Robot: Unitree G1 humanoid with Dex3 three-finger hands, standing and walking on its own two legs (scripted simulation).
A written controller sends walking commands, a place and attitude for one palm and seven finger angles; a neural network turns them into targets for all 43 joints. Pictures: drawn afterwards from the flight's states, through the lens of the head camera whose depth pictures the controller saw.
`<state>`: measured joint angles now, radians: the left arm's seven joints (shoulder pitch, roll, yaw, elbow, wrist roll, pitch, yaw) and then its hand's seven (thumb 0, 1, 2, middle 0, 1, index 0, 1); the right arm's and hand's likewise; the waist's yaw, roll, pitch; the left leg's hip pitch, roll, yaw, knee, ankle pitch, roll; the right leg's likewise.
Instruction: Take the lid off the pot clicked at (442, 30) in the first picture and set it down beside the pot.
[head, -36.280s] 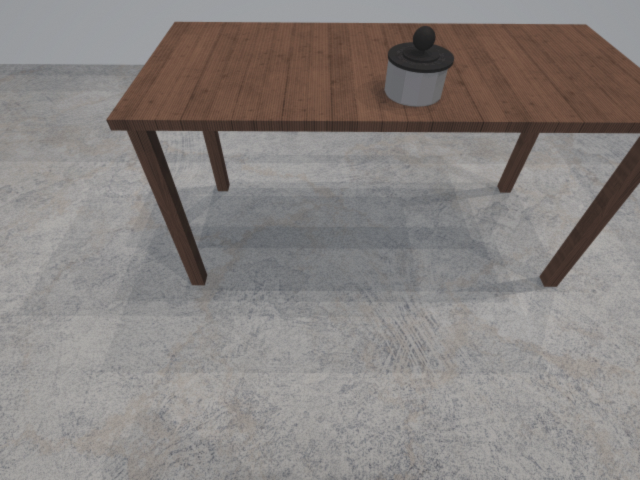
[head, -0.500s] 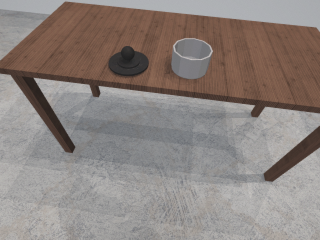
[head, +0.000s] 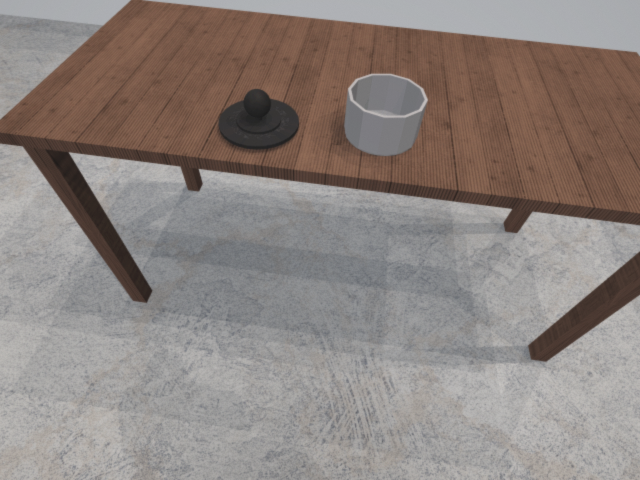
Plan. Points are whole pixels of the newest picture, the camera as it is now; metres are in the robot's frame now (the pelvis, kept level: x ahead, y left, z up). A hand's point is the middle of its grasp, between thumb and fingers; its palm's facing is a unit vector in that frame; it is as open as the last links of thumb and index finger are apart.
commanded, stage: look to check the result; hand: left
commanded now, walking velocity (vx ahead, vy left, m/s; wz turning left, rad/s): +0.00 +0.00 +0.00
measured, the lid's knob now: (257, 103) +0.77 +0.15 +0.02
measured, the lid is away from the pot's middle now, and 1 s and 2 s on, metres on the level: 0.26 0.26 0.26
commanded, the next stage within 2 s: stand and wait in 0.24 s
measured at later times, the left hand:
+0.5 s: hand out of the picture +0.01 +0.17 -0.18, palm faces +0.01 -0.98 -0.20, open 7.3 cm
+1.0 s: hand out of the picture +0.01 +0.17 -0.18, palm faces +0.01 -0.98 -0.20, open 7.3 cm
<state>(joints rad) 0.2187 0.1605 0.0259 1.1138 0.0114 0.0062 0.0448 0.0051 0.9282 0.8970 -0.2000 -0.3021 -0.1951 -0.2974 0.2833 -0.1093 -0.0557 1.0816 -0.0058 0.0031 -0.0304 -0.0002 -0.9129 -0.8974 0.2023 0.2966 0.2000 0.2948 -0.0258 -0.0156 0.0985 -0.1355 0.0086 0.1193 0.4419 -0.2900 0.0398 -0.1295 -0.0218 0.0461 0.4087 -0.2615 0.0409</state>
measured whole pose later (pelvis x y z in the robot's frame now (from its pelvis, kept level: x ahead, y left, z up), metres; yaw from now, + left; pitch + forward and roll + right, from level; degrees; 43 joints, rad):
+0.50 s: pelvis +0.00 +0.00 +0.00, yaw +0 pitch -1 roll +0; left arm 0.22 0.16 0.03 1.12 0.01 0.00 0.05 0.01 0.93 0.90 -0.20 -0.30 -0.19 -0.30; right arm 0.29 -0.11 -0.05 1.09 -0.01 0.00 -0.03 0.00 -0.91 -0.90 0.20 0.30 0.20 0.29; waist -0.03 -0.01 0.10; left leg -0.13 0.01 0.12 0.43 -0.28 0.04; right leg -0.13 -0.02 0.04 0.40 -0.26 0.04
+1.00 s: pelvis +0.00 -0.01 +0.00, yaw +0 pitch -1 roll +0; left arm 0.22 0.15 0.03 1.13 0.01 0.00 0.05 0.01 0.93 0.90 -0.20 -0.30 -0.20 -0.30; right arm 0.28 -0.11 -0.05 1.10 -0.01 0.00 -0.03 0.00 -0.91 -0.90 0.20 0.30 0.20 0.29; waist -0.03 -0.01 0.10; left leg -0.13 0.02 0.12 0.43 -0.28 0.03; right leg -0.13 -0.01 0.04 0.40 -0.25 0.03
